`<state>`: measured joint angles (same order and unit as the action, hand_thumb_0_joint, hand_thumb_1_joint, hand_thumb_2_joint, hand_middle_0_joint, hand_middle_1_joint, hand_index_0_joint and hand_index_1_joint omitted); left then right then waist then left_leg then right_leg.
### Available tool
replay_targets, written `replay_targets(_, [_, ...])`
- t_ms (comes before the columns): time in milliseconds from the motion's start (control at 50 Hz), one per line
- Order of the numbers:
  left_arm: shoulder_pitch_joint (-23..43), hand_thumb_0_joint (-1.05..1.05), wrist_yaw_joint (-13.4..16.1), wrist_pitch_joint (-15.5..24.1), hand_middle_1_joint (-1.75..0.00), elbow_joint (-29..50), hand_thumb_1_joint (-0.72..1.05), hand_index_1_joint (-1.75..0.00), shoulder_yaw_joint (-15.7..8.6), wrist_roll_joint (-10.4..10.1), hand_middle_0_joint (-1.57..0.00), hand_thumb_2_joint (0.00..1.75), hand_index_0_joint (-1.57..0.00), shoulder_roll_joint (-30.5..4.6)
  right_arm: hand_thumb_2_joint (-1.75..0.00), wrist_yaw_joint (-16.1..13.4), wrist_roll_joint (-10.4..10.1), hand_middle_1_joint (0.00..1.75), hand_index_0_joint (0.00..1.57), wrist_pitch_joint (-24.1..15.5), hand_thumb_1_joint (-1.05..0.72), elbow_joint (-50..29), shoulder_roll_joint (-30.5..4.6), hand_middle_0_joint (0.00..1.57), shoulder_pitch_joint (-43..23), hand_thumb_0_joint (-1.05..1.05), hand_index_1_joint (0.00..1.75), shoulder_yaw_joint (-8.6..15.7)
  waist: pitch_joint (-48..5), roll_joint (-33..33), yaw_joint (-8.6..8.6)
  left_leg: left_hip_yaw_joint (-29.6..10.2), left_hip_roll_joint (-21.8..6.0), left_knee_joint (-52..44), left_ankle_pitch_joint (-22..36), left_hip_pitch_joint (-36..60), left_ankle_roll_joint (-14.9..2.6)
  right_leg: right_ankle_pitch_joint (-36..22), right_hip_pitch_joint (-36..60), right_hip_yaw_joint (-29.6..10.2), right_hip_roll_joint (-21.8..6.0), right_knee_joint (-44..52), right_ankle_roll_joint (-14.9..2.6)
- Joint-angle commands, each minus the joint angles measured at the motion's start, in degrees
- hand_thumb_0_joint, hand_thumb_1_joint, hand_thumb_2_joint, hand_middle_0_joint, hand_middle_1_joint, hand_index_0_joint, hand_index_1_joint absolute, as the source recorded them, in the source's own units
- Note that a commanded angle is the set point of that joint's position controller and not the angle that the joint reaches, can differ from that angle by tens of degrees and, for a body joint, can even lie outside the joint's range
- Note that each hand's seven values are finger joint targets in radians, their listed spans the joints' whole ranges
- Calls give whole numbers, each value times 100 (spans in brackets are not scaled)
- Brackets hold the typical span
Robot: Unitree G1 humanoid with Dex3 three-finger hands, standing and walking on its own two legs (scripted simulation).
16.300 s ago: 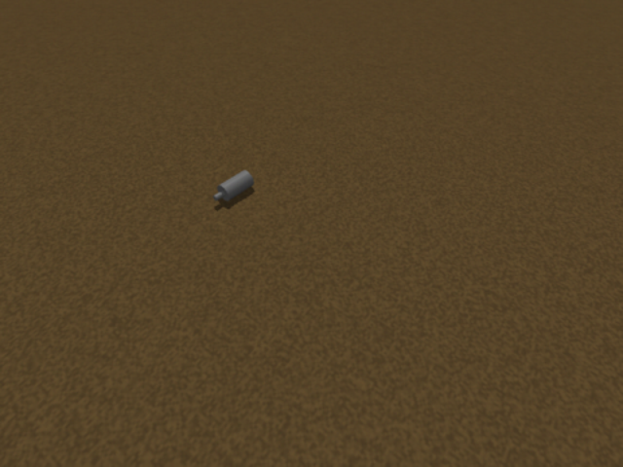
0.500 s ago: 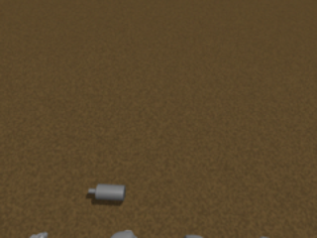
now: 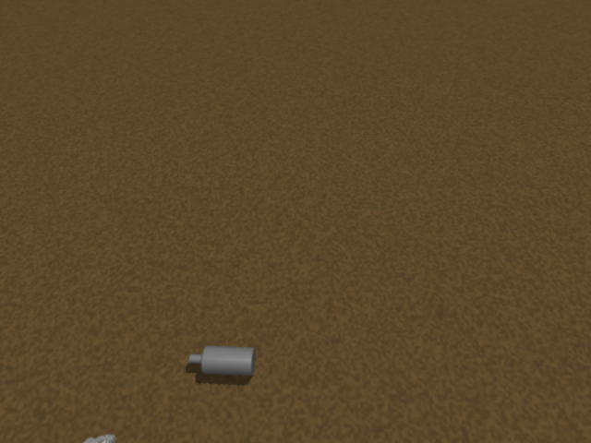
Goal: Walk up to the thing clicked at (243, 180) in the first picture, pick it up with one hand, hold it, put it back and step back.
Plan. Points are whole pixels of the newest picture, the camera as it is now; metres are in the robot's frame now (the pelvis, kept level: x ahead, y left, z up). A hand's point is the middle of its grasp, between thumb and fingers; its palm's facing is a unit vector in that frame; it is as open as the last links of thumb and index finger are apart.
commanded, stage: walk up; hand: left
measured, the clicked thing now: (221, 360) +0.44 +0.26 -0.72
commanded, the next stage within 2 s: none
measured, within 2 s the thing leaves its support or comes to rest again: neither
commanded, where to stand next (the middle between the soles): +0.06 +0.00 m, yaw +0 degrees
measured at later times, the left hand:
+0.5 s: hand out of the picture +0.07 +0.27 -0.14, palm faces +0.03 -0.94 -0.34, open 7.4 cm
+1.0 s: hand out of the picture +0.09 +0.25 -0.14, palm faces +0.04 -0.94 -0.33, open 7.4 cm
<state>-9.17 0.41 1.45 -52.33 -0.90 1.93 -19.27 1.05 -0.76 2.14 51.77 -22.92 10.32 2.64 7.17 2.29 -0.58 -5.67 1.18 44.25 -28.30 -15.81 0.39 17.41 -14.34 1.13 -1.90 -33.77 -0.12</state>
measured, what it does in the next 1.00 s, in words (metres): steps on the spot: left foot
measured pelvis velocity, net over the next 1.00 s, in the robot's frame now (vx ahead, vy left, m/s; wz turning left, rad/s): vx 0.00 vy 0.00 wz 0.02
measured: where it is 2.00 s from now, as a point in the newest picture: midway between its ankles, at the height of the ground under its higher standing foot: outside the picture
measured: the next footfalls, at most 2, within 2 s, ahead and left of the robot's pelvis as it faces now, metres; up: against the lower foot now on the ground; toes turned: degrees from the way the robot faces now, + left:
left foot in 0.04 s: +0.02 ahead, +0.15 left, +0.00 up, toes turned -3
right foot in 1.50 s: +0.13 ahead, -0.18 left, +0.00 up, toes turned -1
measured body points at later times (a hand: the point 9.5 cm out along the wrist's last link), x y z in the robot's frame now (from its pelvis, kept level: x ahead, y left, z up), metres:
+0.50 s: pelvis +0.00 +0.00 +0.01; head +0.00 +0.01 +0.46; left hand +0.07 +0.32 -0.12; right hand +0.10 -0.30 -0.11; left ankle -0.02 +0.15 -0.73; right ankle +0.01 -0.12 -0.73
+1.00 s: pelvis +0.00 +0.00 +0.01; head +0.01 +0.00 +0.46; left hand +0.09 +0.30 -0.12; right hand +0.09 -0.31 -0.11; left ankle -0.02 +0.15 -0.73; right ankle +0.01 -0.12 -0.73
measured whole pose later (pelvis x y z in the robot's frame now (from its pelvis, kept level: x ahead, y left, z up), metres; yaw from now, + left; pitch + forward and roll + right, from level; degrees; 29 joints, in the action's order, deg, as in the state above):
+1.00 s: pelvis +0.00 +0.00 +0.01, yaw +1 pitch -3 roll +0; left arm -5.3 -0.9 0.1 -62.8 -2.2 0.6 -19.8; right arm 0.0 0.3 -1.1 61.7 -21.0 7.9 0.3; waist 2.8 0.0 -0.3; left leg -4.3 -1.7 22.0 -14.7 -4.7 2.4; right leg 12.1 -8.2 1.4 -0.7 -22.9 0.2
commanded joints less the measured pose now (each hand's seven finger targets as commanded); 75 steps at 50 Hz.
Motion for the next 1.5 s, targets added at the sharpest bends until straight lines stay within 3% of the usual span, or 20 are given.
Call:
replay_targets(0, [312,0,27,-30,-30,468,90,-30,-456,-89,-20,90,-20,-1588,-90,-178,132,30,20,-384,-90,-37,-799,20,437,0,30,216,-1067,-1303,144,499,8,-2460,1536,648,51,-2366,782,-661,-824,99,-731])
replay_targets(20, [292,0,9,-64,-30,489,90,-30,-430,-152,-20,90,-20,-1419,-90,-215,197,30,20,-448,-90,23,-986,20,466,0,30,285,-1176,-978,135,31,-216,-2466,2250,1194,-110,-2350,389,-566,-692,-246,-463])
replay_targets(40, [252,0,-2,-88,-30,523,90,-30,-368,-213,-20,90,-20,-1176,-90,-252,260,30,20,-510,-90,-23,-1222,20,343,0,30,312,-1150,-298,29,-1039,-951,-2452,3159,1474,-355,-1630,-284,-389,-319,-688,-192])
replay_targets(60, [176,0,-22,-110,-30,512,90,-30,-334,-212,-20,90,-20,-1049,-90,-260,255,30,20,-575,-90,-102,-1436,20,133,0,30,331,-1114,121,-95,-1791,-1652,-2435,3196,1815,-734,91,-972,-194,30,-566,-79])
replay_targets(80, [405,0,15,-162,-30,344,90,-30,-411,-162,-20,90,-20,-1311,-90,-249,173,30,20,-578,-90,-64,-1688,20,3,0,30,351,-871,450,97,-1862,-1970,-2355,2776,698,-1252,1313,-285,-323,-88,-722,-73])
replay_targets(100, [406,0,-3,-138,-30,298,90,-30,-433,-152,-20,90,-20,-1395,-90,-232,184,30,20,-581,-90,-80,-1535,20,-253,0,30,315,-679,407,-16,-1578,-1758,-2275,2735,446,-1230,1182,-41,-395,-148,-513,-123])
replay_targets(140, [265,0,-64,-61,-30,163,90,-30,-404,-163,-20,90,-20,-1252,-90,-215,176,30,20,-569,-90,-108,-1248,20,-501,0,30,169,-630,651,-169,-479,-1068,-2044,2933,457,-674,74,301,-303,-146,477,-189])
replay_targets(180, [139,0,-54,-9,-30,-9,90,-30,-432,-169,-20,90,-20,-1403,-90,-221,110,30,20,-555,-90,-50,-1071,20,-423,0,30,106,-749,553,-143,-103,-648,-1710,3093,160,-260,-1698,913,-497,-288,733,-295])
replay_targets(200, [240,0,-49,-19,-30,-51,90,-30,-415,-173,-20,90,-20,-1425,-90,-218,87,30,20,-539,-90,20,-1020,20,-288,0,30,82,-769,489,-78,-160,-574,-1839,2585,-21,-203,-1694,1045,-643,-380,733,-382])
replay_targets(240, [457,0,-87,-53,-30,-56,90,-30,-363,-148,-20,90,-20,-1396,-90,-201,104,30,20,-502,-90,94,-1035,20,-236,0,30,78,-600,446,6,-358,-656,-2463,1096,-71,-270,-530,749,-579,-348,731,-370])
replay_targets(280, [490,0,-130,-85,-30,-163,90,-30,-326,-159,-20,90,-20,-1317,-90,-198,155,30,20,-505,-90,159,-1145,20,-411,0,30,107,-367,373,-58,-571,-796,-2664,892,-36,-329,-44,551,-486,-182,878,-270])
replay_targets(400, [475,0,-125,12,-30,-404,90,-30,-341,-154,-20,90,-20,-1443,-90,-190,98,30,20,-538,-90,307,-1045,20,-331,0,30,43,-645,-259,25,-95,-579,-2274,1998,491,-224,-1206,737,-726,-490,1243,-350])
replay_targets(680, [514,0,-77,6,-30,-628,90,-30,-358,-157,-20,90,-20,-1350,-90,-201,108,30,20,-494,-90,522,-1061,20,-480,0,30,41,-984,-379,8,-41,-688,-2346,2935,835,-205,-1850,1028,-469,-491,1286,-228])
replay_targets(1220, [651,0,-95,-54,-30,-681,90,-30,-382,-142,-20,90,-20,-1276,-90,-214,154,30,20,-497,-90,707,-1003,20,-411,0,30,-6,-774,-209,-1,-57,-667,-2665,2371,623,-203,-1274,1023,-515,-419,1430,-196])
replay_targets(1260, [764,0,-285,-180,-30,-357,90,-30,-601,24,-20,90,-20,-1486,-90,-284,162,30,20,-607,-90,775,-1595,20,767,0,30,294,-682,-34,333,-909,-1138,-2713,475,1547,-822,960,-446,-147,32,256,-285])
replay_targets(1280, [850,0,-323,-236,-30,-251,90,-30,-595,54,-20,90,-20,-1365,-90,-303,195,30,20,-626,-90,795,-1796,20,956,0,30,397,-325,414,419,-1631,-1673,-3110,-250,1851,-1134,1159,-1417,4,98,-570,-173])
replay_targets(1320, [841,0,-384,-286,-30,-12,90,-30,-678,59,-20,90,-20,-1483,-90,-370,241,30,20,-697,-90,536,-2010,20,800,0,30,547,240,362,348,-2423,-2392,-3490,-527,1255,-1617,1060,-2027,-695,-367,-1750,-138])
replay_targets(1420, [189,0,-461,-91,-30,21,90,-30,-646,-83,-20,90,-20,-1306,-90,-254,316,30,20,-749,-90,43,-1587,20,156,0,30,448,-180,1057,-66,-734,-1536,-2455,2438,964,-1180,815,-803,-320,-322,-495,-206])
replay_targets(1460, [-437,0,-248,96,-30,-422,90,-30,-533,-139,-20,90,-20,-1036,-90,-180,233,30,20,-502,-90,-61,-990,20,-198,0,30,234,-495,805,-300,247,-716,-1194,3391,125,-584,-913,902,294,209,995,5])
replay_targets(1480, [-884,0,-87,156,-30,-558,90,-30,-615,-163,-20,90,-20,-1457,-90,-161,153,30,20,-339,-90,-146,-698,20,-142,0,30,160,-679,-12,-457,486,-312,-167,2468,-366,-309,-2401,1521,-115,-154,1112,83])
